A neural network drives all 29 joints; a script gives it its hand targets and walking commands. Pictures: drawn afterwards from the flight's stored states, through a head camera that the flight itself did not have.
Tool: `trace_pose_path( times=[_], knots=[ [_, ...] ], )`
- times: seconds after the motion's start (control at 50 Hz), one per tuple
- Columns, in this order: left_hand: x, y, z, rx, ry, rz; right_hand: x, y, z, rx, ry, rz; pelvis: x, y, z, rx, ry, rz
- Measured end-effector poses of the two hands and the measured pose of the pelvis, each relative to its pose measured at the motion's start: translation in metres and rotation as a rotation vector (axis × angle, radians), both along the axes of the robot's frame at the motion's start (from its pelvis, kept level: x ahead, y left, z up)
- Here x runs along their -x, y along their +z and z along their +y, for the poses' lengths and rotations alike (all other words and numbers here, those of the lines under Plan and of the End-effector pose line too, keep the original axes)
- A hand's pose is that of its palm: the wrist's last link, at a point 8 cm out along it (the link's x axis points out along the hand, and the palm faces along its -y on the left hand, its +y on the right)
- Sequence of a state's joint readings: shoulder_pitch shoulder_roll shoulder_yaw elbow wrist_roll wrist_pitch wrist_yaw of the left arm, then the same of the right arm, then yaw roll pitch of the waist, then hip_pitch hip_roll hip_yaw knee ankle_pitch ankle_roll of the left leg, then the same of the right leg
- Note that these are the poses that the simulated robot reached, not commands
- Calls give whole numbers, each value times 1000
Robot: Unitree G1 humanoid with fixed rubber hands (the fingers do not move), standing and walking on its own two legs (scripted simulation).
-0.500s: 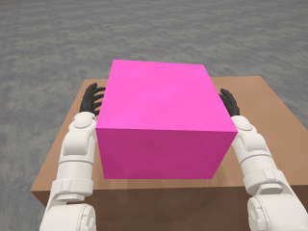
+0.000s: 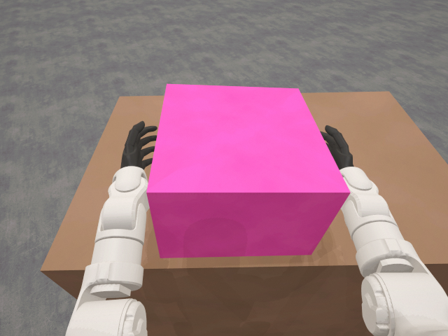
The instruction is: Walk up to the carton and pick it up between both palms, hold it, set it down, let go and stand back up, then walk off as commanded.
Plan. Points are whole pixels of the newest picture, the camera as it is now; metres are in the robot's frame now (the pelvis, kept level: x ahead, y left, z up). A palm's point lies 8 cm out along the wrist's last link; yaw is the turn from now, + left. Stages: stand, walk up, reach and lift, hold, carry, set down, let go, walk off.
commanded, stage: set down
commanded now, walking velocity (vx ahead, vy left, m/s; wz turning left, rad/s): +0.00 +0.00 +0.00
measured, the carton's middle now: (235, 165) +0.42 +0.01 +0.08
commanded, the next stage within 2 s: none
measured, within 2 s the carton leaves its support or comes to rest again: rests again in 1.38 s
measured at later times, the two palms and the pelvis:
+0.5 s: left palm (139, 175) +0.37 +0.18 +0.11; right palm (337, 170) +0.41 -0.19 +0.09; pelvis +0.01 -0.01 +0.00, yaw +0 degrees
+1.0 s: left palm (144, 183) +0.38 +0.18 +0.08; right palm (332, 175) +0.42 -0.19 +0.06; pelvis +0.01 -0.01 +0.00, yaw +0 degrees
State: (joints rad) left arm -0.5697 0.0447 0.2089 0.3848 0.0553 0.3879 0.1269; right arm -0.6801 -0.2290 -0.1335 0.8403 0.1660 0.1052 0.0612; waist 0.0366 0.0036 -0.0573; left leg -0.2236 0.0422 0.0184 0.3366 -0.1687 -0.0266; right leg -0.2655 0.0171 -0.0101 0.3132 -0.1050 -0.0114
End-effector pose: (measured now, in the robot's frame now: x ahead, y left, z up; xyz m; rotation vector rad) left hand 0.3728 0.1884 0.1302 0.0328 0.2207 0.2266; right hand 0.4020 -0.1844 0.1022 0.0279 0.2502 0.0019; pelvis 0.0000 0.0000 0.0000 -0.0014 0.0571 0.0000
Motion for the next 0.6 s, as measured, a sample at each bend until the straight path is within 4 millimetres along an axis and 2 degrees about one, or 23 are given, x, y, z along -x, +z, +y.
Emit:
trace_pose_path(
  times=[0.28, 0.5, 0.6],
  knots=[
    [3, -19, -1, 12, 26, 30, -5, -15, 0, -2, 22, 28, -5, 0, -5, -1, -2, 19],
    [2, -20, -5, 13, 30, 9, -8, -16, -4, 3, 31, 5, -6, 0, -8, -1, -5, 45],
    [1, -30, -6, 16, 27, 36, -7, -25, -6, 19, 33, 30, -7, 0, -9, -1, -5, 52]
  ],
)
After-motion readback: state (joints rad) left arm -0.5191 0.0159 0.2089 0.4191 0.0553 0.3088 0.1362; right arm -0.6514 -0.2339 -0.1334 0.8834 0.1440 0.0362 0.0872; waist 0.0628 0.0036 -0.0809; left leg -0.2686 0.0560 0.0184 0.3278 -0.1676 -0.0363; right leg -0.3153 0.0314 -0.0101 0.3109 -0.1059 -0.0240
